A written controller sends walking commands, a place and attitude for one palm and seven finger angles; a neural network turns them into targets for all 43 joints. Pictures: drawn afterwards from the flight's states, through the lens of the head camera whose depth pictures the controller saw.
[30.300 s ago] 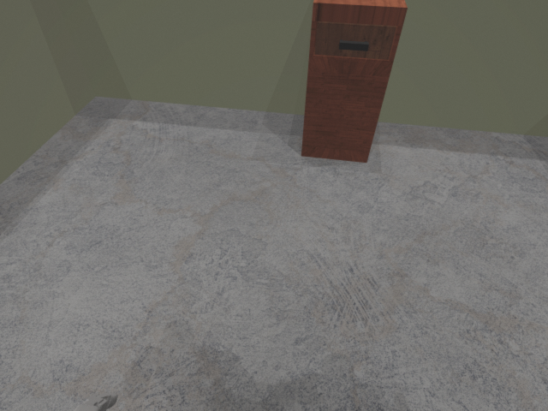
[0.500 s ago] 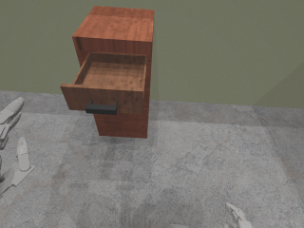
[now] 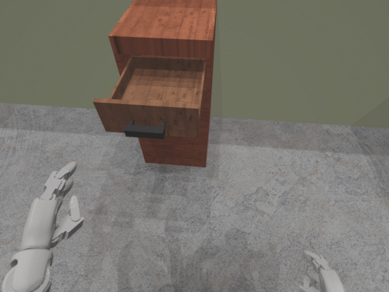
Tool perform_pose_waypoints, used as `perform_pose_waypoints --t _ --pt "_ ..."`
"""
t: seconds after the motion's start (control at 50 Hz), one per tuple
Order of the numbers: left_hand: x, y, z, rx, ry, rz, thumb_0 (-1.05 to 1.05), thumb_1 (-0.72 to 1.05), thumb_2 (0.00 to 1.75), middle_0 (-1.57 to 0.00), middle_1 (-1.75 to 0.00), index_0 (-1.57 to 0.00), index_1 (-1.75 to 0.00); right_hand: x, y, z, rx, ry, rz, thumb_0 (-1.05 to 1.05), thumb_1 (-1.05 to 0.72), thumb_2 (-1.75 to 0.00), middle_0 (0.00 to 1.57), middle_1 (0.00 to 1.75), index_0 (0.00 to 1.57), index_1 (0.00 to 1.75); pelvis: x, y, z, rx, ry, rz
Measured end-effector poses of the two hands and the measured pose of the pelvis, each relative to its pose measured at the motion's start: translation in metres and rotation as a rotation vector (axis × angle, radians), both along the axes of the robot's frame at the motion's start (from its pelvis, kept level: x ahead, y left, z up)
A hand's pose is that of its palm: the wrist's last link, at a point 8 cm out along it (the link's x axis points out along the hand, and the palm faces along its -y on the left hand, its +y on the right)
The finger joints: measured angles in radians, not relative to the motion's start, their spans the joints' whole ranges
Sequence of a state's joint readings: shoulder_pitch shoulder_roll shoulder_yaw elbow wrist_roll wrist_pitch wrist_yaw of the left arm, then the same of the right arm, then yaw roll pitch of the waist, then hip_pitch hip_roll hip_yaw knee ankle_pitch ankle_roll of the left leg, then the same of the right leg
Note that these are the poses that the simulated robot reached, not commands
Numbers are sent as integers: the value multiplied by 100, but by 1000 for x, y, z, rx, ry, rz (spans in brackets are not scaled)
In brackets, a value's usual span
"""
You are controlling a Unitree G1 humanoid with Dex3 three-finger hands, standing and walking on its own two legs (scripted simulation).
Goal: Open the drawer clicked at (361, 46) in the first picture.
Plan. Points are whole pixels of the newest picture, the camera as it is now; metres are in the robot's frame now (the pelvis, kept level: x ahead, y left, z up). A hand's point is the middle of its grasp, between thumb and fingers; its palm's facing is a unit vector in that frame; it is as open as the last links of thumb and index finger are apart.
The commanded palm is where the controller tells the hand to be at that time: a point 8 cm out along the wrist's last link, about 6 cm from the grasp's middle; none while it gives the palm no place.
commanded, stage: let the arm hang, fingers relaxed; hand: left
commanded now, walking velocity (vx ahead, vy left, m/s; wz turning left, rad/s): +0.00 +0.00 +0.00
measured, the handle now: (146, 127) +0.61 +0.18 -0.09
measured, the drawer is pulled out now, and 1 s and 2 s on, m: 0.29 0.29 0.29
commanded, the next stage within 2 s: look to check the result in 1.00 s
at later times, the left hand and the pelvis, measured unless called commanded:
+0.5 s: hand out of the picture -0.01 +0.19 -0.16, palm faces -0.01 -0.97 -0.25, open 7.3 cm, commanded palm none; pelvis -0.01 -0.01 +0.01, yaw -1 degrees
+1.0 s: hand out of the picture +0.01 +0.16 -0.17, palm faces -0.03 -0.98 -0.18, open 7.4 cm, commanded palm none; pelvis +0.00 -0.01 +0.01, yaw -2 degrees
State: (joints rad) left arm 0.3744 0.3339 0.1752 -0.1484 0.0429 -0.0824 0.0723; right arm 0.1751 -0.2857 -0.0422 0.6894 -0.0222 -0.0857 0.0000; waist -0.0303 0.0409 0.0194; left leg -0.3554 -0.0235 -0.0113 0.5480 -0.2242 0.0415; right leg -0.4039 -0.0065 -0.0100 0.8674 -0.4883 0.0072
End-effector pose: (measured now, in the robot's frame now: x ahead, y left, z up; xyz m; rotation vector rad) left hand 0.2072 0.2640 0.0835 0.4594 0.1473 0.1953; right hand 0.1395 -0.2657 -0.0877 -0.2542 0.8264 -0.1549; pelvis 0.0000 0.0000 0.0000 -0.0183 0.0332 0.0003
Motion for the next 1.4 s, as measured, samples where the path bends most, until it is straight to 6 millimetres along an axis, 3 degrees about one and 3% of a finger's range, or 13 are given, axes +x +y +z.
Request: perform_pose_waypoints --t 0.06,0.12,0.16,0.2,0.22,0.36,0.48,0.7,0.9,1.1,1.4 --pt "-9 -7 -89 -118 348 81 1 90 90 -20 -30 -20 -30 -9 9 -13 35 59 17 1 -91 -90 20 30 20 30 -3 -4 -2 24 -7 -1" --pt "-46 -35 -161 -198 627 79 1 90 90 -19 -30 -19 -30 -27 14 -27 79 119 2 1 -91 -90 20 30 20 30 -7 -15 -10 60 -27 -25" --pt "-82 -55 -194 -247 799 69 1 91 90 -19 -30 -19 -30 -43 15 -35 101 175 -31 1 -91 -90 20 30 20 30 -8 -19 -11 45 -47 -30" --pt "-121 -73 -213 -298 953 64 1 91 90 -20 -30 -19 -30 -62 16 -40 111 246 -59 1 -91 -90 20 30 20 30 -7 -19 -8 28 -56 -21" --pt "-134 -71 -216 -324 973 116 0 94 90 -20 -30 -20 -30 -72 16 -42 110 287 -68 1 -91 -90 20 30 20 30 -7 -20 -7 19 -57 -16" --pt "-194 -38 -220 -308 1137 258 -1 97 90 -21 -30 -20 -30 -131 14 -43 73 507 -114 0 -92 -90 20 30 20 30 -7 -17 3 0 -57 -14" --pt "-217 -24 -216 -285 1211 303 0 93 90 -20 -30 -20 -30 -152 21 -45 78 560 -142 0 -92 -90 20 30 20 30 -6 -10 7 1 -62 -21" --pt "-207 -36 -215 -302 1195 275 1 91 90 -20 -30 -19 -30 -153 46 -53 143 549 -144 1 -92 -90 20 30 20 30 -5 -4 9 14 -71 -29" --pt "-199 -55 -220 -330 1196 241 1 90 90 -20 -30 -20 -30 -160 47 -52 156 559 -176 1 -92 -90 20 30 20 30 -2 -7 9 17 -73 -39" --pt "-204 -60 -221 -334 1227 256 1 91 90 -20 -30 -20 -30 -166 45 -52 157 595 -190 0 -91 -90 20 30 20 30 2 -12 9 14 -69 -40" --pt "-199 -63 -219 -327 1225 271 1 91 90 -20 -30 -20 -30 -151 40 -53 158 578 -183 0 -91 -90 20 30 20 30 8 -17 9 16 -72 -40"
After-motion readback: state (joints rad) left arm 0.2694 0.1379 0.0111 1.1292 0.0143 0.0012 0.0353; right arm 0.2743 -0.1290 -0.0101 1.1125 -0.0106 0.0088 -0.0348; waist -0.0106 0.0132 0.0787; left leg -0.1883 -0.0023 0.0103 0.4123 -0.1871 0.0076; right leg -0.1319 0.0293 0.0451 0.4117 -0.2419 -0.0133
